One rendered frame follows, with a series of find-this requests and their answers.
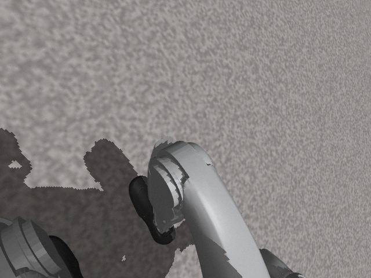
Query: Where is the right robot hand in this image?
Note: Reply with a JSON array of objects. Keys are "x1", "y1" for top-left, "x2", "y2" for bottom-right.
[{"x1": 259, "y1": 248, "x2": 293, "y2": 278}]

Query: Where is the left robot foot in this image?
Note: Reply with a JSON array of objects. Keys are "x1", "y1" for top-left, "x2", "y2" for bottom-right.
[{"x1": 49, "y1": 236, "x2": 83, "y2": 278}]

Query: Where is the right robot foot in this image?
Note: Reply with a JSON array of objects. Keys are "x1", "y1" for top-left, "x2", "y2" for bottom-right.
[{"x1": 129, "y1": 176, "x2": 176, "y2": 245}]

